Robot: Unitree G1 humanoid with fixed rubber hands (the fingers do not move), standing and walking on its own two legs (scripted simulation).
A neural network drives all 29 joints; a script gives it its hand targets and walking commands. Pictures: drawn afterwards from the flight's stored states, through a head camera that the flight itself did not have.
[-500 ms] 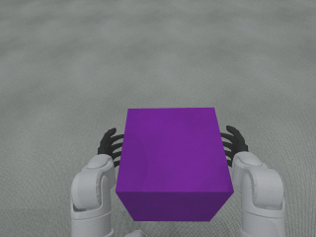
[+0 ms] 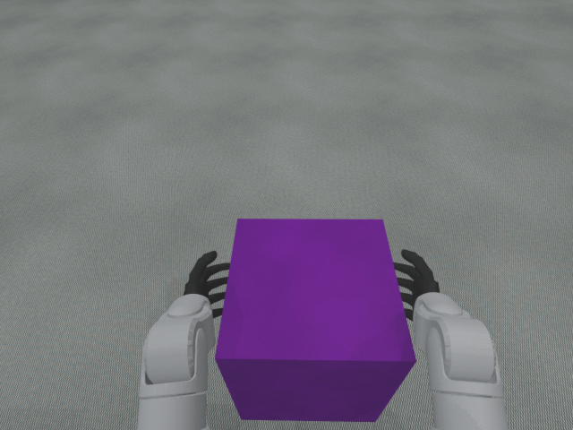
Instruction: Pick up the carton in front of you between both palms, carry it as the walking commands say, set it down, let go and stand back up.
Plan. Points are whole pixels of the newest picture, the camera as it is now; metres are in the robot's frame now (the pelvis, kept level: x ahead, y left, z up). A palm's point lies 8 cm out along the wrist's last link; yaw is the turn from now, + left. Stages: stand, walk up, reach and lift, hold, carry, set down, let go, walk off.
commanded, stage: carry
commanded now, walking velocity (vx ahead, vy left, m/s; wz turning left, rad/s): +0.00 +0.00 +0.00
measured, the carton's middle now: (308, 324) +0.27 +0.00 -0.01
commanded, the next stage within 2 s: hold in 1.24 s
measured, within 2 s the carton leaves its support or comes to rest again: neither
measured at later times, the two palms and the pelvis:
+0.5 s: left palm (211, 325) +0.25 +0.13 +0.03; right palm (431, 322) +0.25 -0.16 +0.03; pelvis -0.04 -0.01 +0.00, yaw +0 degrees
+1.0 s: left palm (212, 344) +0.22 +0.13 +0.04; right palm (445, 342) +0.22 -0.17 +0.04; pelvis -0.06 -0.02 +0.00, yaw +0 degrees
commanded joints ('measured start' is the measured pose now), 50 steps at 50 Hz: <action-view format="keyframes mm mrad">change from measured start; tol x2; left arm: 1 -387 -876 -675 -39 -321 -60 -241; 6 -374 -805 -612 30 -254 -147 -232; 12 -438 -771 -510 154 -178 -272 -223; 17 -513 -795 -416 299 -115 -383 -228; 21 -553 -870 -408 359 -106 -431 -245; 24 -550 -908 -433 356 -120 -427 -254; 28 -520 -915 -482 302 -154 -381 -256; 32 -505 -888 -470 297 -147 -355 -255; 38 -535 -898 -487 276 -159 -358 -255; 50 -518 -889 -483 280 -153 -354 -253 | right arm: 1 -413 874 693 -56 328 -59 245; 8 -389 789 580 66 225 -179 232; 12 -445 776 509 150 174 -263 228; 17 -524 800 420 292 115 -375 234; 21 -565 868 412 355 105 -424 252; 24 -564 903 436 351 118 -421 261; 28 -533 911 482 296 153 -375 262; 32 -513 886 464 293 145 -350 261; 38 -545 894 476 274 156 -352 264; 50 -532 887 472 280 154 -349 264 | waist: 1 8 -16 -261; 17 8 6 -177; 28 7 6 -202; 37 6 11 -170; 50 5 13 -181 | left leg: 1 255 110 -106 32 675 6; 7 239 113 -104 34 557 1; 10 220 116 -106 23 462 -1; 20 217 127 -129 -46 319 -1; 29 221 131 -132 -63 296 -6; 38 203 131 -137 -89 226 -12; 50 204 133 -137 -88 235 -16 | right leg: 1 12 -82 36 -14 699 -8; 4 17 -91 41 -14 727 -16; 9 5 -99 45 -24 660 -31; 16 -49 -82 52 -59 406 -50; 20 -64 -78 62 -76 330 -61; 29 -81 -75 71 -76 293 -66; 38 -121 -70 84 -98 209 -73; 50 -128 -66 90 -92 217 -78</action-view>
